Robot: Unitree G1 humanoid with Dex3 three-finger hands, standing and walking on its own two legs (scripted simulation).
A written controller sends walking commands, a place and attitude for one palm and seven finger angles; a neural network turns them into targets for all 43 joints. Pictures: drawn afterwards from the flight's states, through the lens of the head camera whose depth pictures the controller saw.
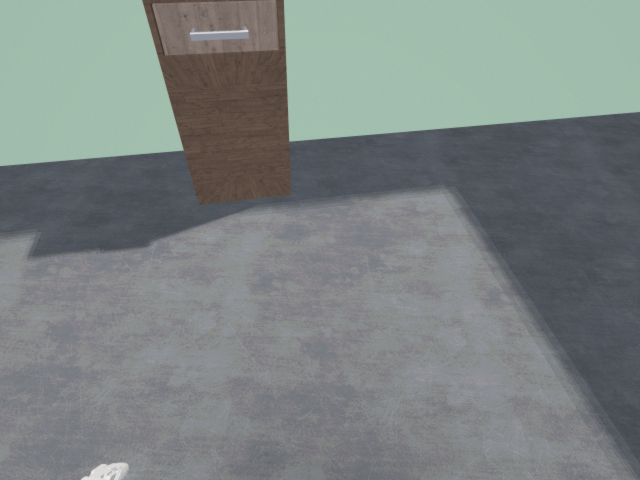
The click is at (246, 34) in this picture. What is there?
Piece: drawer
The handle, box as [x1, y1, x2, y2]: [190, 27, 248, 40]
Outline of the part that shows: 248,33 246,27 243,27 243,30 196,32 194,28 190,32 191,40 247,38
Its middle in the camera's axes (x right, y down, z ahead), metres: -0.34 -0.68 +1.27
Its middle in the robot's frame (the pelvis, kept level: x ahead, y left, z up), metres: +1.39 +0.41 -0.01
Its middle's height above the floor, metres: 0.76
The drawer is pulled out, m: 0.00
